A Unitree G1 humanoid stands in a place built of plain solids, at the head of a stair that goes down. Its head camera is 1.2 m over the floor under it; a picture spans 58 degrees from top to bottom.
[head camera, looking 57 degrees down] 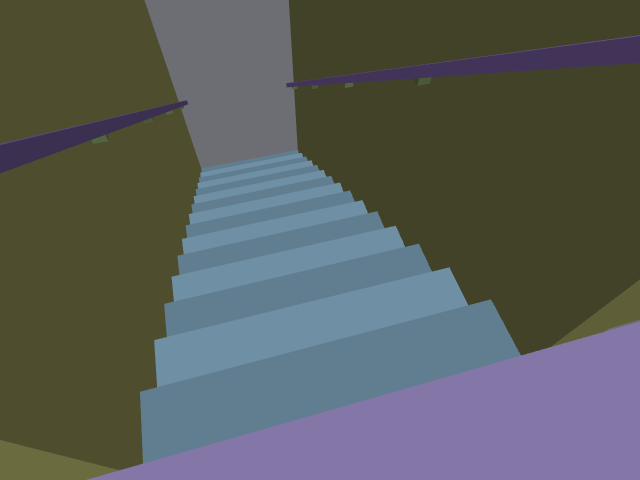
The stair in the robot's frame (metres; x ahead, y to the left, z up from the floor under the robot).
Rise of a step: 0.18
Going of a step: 0.24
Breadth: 1.20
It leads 15 degrees to the left of straight ahead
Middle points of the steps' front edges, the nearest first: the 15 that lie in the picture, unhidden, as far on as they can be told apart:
0.26 -0.08 0.00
0.49 -0.02 -0.18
0.73 0.04 -0.37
0.96 0.11 -0.55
1.19 0.17 -0.73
1.42 0.23 -0.91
1.65 0.29 -1.09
1.88 0.36 -1.27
2.12 0.42 -1.45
2.35 0.48 -1.64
2.58 0.54 -1.82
2.81 0.61 -2.00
3.04 0.67 -2.18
3.27 0.73 -2.36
3.51 0.80 -2.54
